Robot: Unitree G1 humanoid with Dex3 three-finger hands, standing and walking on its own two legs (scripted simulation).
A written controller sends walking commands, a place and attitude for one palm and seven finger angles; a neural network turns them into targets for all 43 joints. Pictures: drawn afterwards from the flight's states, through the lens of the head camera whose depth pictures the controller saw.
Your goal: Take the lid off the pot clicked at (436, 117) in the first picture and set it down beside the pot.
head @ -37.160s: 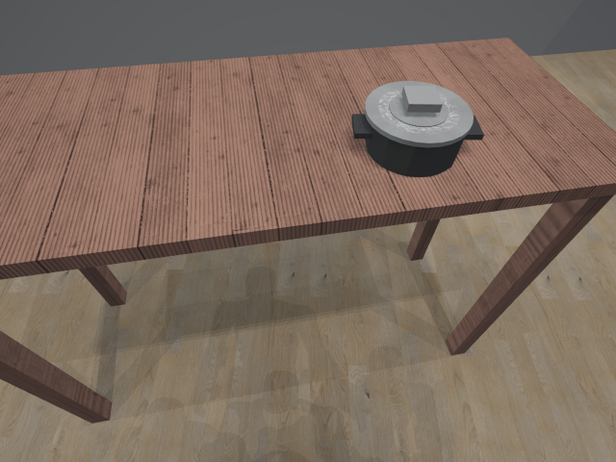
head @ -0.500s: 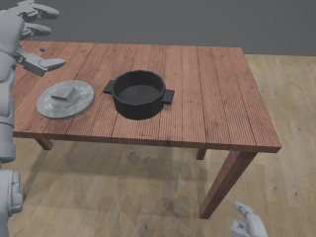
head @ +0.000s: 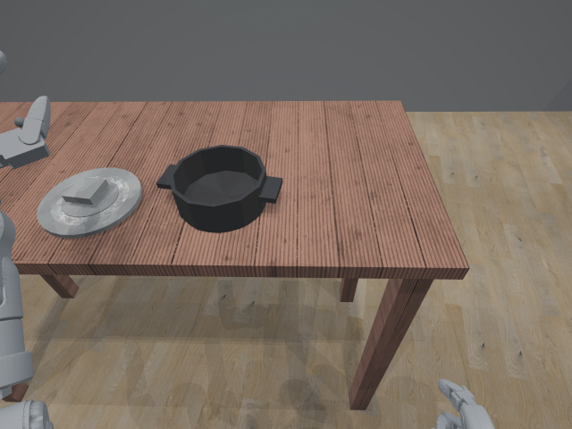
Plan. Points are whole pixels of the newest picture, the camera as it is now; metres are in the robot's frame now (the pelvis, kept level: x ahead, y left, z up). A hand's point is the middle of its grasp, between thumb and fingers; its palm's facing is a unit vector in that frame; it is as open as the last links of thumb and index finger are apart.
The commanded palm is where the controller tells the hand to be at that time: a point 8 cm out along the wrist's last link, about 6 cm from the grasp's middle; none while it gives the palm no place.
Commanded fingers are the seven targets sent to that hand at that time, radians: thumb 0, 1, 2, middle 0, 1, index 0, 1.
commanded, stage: draw the hand back to the body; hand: left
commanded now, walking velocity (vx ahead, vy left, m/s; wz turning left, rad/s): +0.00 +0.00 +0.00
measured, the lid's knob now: (86, 190) +0.44 +0.37 +0.09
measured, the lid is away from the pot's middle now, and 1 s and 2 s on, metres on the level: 0.23 0.23 0.23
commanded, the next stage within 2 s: step back with the hand held close in 1.14 s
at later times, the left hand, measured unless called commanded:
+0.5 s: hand out of the picture +0.24 +0.28 +0.29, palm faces +0.54 -0.82 -0.17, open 7.5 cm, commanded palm +0.18 +0.31 +0.28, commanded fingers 0.00 0.90 0.90 -0.20 -0.30 -0.20 -0.30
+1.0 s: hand out of the picture +0.16 +0.26 +0.28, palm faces +0.50 -0.83 -0.25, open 7.4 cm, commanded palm +0.11 +0.31 +0.28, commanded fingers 0.00 0.90 0.90 -0.20 -0.30 -0.20 -0.30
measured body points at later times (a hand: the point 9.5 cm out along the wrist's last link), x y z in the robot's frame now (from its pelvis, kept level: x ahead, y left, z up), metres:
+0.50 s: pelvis -0.01 +0.00 +0.00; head -0.03 -0.02 +0.45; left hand +0.20 +0.32 +0.30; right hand +0.19 -0.21 -0.08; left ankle -0.01 +0.12 -0.75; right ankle -0.02 -0.09 -0.75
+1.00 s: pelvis -0.02 +0.03 +0.00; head -0.06 +0.02 +0.45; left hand +0.13 +0.31 +0.29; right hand +0.18 -0.18 -0.07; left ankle -0.01 +0.12 -0.75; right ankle -0.02 -0.09 -0.75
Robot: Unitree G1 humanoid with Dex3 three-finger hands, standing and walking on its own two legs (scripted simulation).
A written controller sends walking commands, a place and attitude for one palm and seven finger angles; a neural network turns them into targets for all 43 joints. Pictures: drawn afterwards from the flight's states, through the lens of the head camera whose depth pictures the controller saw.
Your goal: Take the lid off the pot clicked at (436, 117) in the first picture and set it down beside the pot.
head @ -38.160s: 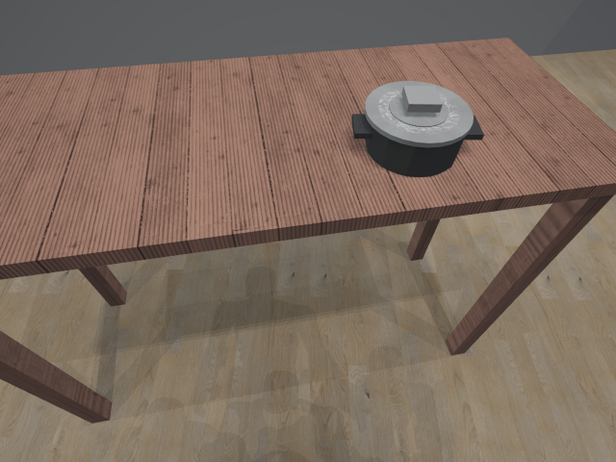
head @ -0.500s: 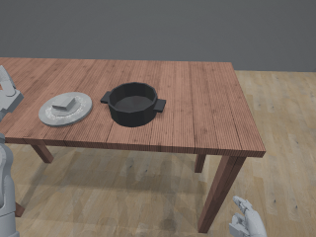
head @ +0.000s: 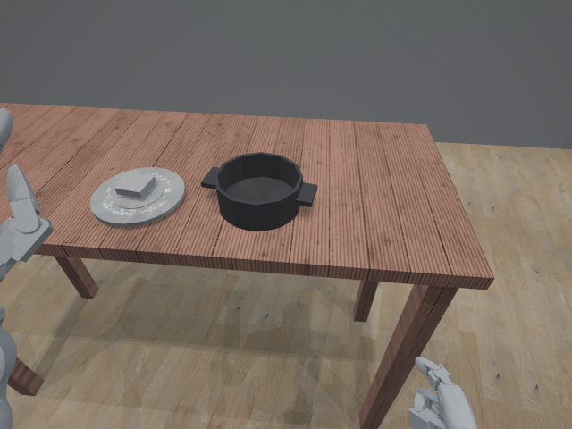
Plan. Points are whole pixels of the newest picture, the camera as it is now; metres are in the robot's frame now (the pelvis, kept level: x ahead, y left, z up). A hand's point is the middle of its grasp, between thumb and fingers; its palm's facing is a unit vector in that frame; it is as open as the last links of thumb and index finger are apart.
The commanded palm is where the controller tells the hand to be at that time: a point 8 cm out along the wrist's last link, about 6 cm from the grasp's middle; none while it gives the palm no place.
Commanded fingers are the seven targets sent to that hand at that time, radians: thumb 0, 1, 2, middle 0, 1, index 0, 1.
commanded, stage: draw the hand back to the body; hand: left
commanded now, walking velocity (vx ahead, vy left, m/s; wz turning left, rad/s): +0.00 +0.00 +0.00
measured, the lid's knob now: (135, 185) +0.47 +0.34 +0.09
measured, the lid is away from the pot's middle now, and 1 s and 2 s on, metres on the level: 0.23 0.23 0.23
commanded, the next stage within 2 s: step back with the hand held close in 0.14 s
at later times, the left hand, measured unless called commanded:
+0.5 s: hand (45, 224) +0.20 +0.25 +0.27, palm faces +0.47 -0.81 -0.36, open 7.4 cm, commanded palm +0.12 +0.30 +0.28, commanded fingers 0.00 0.90 0.90 -0.20 -0.30 -0.20 -0.30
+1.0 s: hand out of the picture +0.11 +0.26 +0.27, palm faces +0.49 -0.80 -0.36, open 7.4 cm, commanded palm +0.05 +0.32 +0.28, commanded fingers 0.00 0.90 0.90 -0.20 -0.30 -0.20 -0.30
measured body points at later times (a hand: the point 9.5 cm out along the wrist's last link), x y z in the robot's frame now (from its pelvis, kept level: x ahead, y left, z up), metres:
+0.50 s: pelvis -0.01 +0.02 +0.00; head -0.01 +0.03 +0.45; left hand +0.16 +0.29 +0.28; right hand +0.18 -0.22 -0.07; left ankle +0.01 +0.09 -0.75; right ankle +0.00 -0.12 -0.75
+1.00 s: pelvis -0.08 +0.03 -0.02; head -0.09 +0.05 +0.43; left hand +0.08 +0.30 +0.28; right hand +0.08 -0.21 -0.10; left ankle -0.05 +0.12 -0.74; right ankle -0.07 -0.11 -0.75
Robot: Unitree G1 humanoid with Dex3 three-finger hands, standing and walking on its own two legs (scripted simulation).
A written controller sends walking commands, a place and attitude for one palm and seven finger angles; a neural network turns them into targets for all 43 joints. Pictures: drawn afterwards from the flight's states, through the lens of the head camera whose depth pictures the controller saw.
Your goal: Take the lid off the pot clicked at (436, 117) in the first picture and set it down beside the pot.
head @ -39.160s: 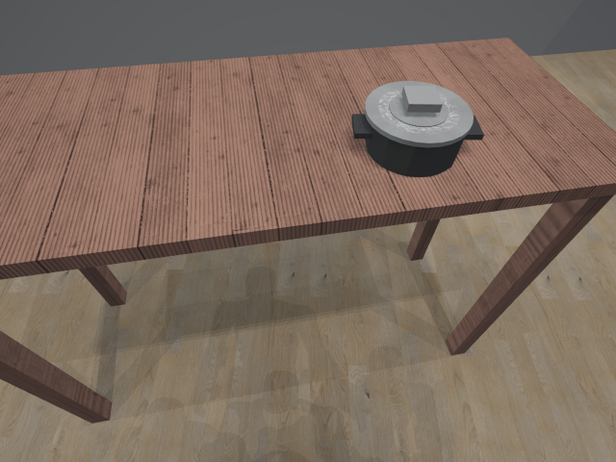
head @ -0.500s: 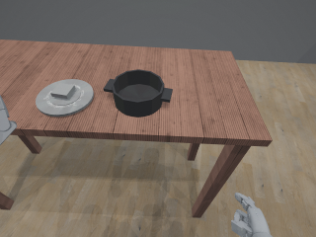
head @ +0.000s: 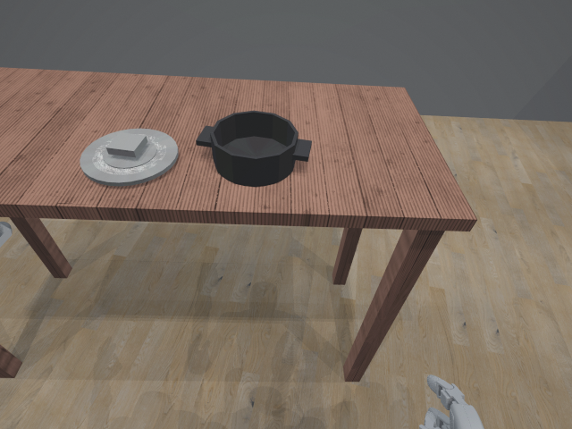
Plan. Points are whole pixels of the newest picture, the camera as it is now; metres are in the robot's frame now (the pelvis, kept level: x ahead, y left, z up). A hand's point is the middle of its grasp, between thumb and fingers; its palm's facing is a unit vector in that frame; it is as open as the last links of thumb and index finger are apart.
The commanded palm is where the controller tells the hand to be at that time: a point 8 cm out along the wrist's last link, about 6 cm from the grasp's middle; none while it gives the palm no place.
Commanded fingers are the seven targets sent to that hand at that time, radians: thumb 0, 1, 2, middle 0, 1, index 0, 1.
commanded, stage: step back with the hand held close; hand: left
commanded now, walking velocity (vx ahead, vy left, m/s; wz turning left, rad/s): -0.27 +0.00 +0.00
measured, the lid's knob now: (127, 144) +0.55 +0.30 +0.11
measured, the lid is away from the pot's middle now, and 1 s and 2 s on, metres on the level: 0.23 0.23 0.23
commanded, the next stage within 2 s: stop stepping back and stand still in 0.56 s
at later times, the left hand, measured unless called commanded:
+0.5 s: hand out of the picture +0.04 +0.24 +0.31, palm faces +0.45 -0.82 -0.36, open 7.4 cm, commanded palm +0.00 +0.30 +0.30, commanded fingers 0.00 0.90 0.90 -0.20 -0.30 -0.20 -0.30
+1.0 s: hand out of the picture -0.18 +0.30 +0.34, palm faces +0.65 -0.70 -0.30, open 7.4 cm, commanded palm -0.21 +0.33 +0.30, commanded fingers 0.00 0.90 0.90 -0.20 -0.30 -0.20 -0.30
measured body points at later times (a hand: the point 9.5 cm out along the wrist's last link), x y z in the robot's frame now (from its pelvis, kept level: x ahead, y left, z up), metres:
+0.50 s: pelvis -0.15 +0.03 +0.01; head -0.17 +0.05 +0.46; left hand +0.01 +0.28 +0.33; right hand +0.01 -0.21 -0.07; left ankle -0.08 +0.09 -0.68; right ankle -0.18 -0.12 -0.73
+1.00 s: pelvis -0.33 +0.04 +0.01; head -0.40 +0.06 +0.45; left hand -0.22 +0.33 +0.35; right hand -0.18 -0.18 -0.08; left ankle -0.28 +0.15 -0.64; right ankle -0.36 -0.06 -0.73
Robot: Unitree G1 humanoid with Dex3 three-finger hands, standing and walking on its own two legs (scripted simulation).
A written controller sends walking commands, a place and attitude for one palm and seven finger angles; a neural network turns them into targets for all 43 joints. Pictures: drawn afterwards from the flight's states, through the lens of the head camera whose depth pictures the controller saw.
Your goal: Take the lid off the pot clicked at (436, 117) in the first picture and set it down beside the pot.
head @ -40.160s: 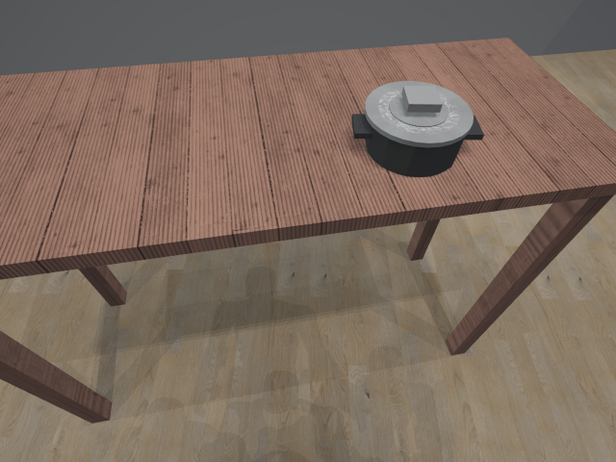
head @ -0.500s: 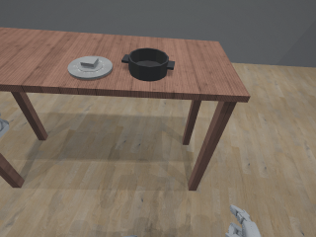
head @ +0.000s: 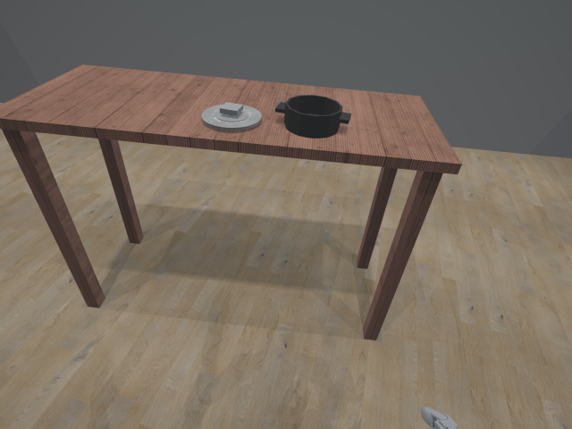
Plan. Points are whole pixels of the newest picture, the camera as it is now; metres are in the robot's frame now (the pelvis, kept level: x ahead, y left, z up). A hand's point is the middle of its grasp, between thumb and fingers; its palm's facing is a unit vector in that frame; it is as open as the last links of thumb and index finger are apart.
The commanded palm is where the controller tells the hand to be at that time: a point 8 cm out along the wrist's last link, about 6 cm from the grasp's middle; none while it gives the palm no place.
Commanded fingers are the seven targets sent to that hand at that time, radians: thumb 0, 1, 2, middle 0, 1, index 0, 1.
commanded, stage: stop stepping back and stand still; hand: left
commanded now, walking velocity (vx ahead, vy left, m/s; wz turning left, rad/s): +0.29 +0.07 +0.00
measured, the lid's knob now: (231, 108) +0.89 +0.24 +0.10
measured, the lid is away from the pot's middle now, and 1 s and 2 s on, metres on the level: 0.23 0.23 0.23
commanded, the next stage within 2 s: let the arm hang, fingers relaxed in 1.50 s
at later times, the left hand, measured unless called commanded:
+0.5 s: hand out of the picture +0.14 +0.28 +0.32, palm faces +0.58 -0.73 -0.36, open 7.4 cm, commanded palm none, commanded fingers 0.00 0.90 0.90 -0.20 -0.30 -0.20 -0.30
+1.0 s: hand out of the picture -0.01 +0.20 -0.17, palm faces +0.11 -0.96 -0.25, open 7.1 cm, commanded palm none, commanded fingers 0.00 0.90 0.90 -0.20 -0.30 -0.20 -0.30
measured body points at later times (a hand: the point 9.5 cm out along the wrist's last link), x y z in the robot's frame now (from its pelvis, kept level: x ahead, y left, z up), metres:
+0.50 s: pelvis -0.05 +0.04 +0.01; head -0.07 +0.04 +0.46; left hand +0.10 +0.32 +0.33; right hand +0.08 -0.17 -0.10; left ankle -0.06 +0.18 -0.73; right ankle +0.00 -0.12 -0.70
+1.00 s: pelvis +0.03 +0.01 -0.01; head +0.07 +0.01 +0.44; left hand -0.01 +0.25 -0.15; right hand +0.02 -0.26 -0.15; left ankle -0.05 +0.13 -0.68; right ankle +0.04 -0.08 -0.73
